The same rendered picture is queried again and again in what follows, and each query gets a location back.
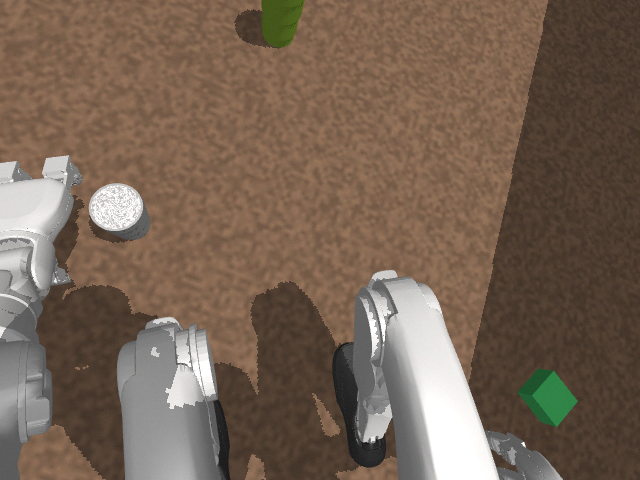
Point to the left robot arm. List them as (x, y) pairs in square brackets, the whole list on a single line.
[(26, 271)]

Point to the left robot foot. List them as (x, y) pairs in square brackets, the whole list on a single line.
[(223, 465)]

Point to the left robot hand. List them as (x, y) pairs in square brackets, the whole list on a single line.
[(41, 206)]

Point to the right robot foot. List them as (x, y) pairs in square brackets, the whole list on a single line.
[(365, 454)]

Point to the right robot hand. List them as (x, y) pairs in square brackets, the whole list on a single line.
[(531, 465)]

